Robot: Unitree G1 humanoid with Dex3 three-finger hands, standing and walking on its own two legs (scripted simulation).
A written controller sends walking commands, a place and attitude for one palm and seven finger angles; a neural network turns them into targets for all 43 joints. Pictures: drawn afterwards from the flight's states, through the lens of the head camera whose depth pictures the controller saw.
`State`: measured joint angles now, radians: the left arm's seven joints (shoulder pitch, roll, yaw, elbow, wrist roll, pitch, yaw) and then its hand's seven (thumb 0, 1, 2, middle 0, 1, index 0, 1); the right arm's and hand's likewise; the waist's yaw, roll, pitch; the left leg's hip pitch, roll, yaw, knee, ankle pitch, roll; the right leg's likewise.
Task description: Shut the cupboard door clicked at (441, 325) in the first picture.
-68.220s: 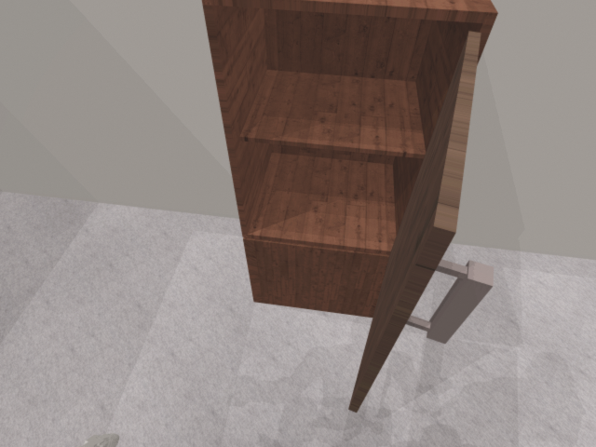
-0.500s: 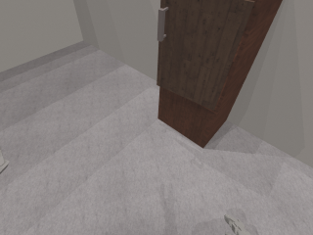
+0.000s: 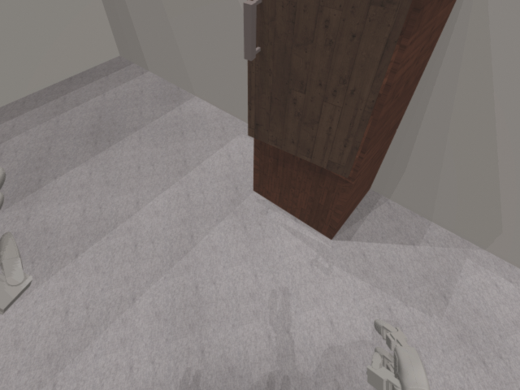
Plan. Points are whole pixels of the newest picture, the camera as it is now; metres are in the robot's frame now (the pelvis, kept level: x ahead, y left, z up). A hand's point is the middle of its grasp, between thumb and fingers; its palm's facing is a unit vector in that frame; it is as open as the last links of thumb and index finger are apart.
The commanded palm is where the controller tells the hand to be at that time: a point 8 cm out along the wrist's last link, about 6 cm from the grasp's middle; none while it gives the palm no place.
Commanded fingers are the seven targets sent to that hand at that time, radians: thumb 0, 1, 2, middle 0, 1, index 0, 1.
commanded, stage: stop stepping back and stand still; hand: left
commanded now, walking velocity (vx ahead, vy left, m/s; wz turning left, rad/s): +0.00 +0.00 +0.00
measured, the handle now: (254, 29) +1.00 +0.06 +0.08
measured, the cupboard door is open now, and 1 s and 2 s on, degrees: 7 7 7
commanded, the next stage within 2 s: let the arm hang, fingers relaxed in 0.12 s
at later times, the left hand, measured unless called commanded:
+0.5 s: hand out of the picture +0.05 +0.19 -0.16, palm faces +0.02 -0.99 -0.16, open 7.3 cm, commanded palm none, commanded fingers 0.00 0.90 0.90 -0.20 -0.30 -0.20 -0.30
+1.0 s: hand out of the picture -0.11 +0.19 -0.17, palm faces +0.04 -0.98 -0.17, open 7.4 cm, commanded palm none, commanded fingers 0.00 0.90 0.90 -0.20 -0.30 -0.20 -0.30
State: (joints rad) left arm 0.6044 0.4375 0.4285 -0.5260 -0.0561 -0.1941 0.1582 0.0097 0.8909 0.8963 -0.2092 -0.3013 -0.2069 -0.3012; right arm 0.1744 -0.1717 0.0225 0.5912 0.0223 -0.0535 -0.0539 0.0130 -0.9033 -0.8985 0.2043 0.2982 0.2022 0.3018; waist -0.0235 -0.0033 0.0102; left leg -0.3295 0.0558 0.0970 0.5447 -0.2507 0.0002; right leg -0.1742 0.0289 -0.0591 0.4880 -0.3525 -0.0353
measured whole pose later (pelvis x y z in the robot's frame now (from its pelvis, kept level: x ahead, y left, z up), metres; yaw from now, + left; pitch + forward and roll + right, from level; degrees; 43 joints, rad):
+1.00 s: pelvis -0.04 +0.04 +0.01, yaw +0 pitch -2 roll -1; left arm 0.39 0.11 0.00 1.18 0.01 0.01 0.04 0.00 0.91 0.90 -0.20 -0.30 -0.19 -0.30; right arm 0.32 -0.11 0.00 1.13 -0.01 0.02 -0.03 0.01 -0.91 -0.90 0.20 0.30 0.20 0.30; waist -0.01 0.02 0.03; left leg -0.25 0.00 0.13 0.40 -0.13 0.06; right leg -0.13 -0.02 -0.04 0.42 -0.26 0.01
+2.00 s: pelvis -0.03 +0.02 +0.01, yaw +0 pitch -2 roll +0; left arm 0.28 0.15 0.01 1.15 0.01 -0.01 0.03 0.00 0.91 0.90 -0.20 -0.30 -0.20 -0.30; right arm 0.25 -0.17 -0.01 1.13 -0.01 0.00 -0.03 0.01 -0.91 -0.90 0.20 0.30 0.20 0.30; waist -0.02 0.01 0.05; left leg -0.21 0.02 0.12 0.39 -0.15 0.04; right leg -0.09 0.00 -0.04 0.38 -0.26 -0.01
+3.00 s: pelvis +0.05 +0.01 +0.01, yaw +34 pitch +2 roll +1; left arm 0.29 0.19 0.05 0.95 0.02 -0.04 0.01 0.00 0.91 0.90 -0.20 -0.30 -0.20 -0.30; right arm 0.23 -0.27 -0.09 0.93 -0.03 0.05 0.04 0.01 -0.91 -0.90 0.20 0.30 0.20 0.30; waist -0.04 0.03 0.06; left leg -0.62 0.02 0.00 1.14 -0.28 -0.03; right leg -0.10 -0.06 -0.14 0.38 -0.31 0.00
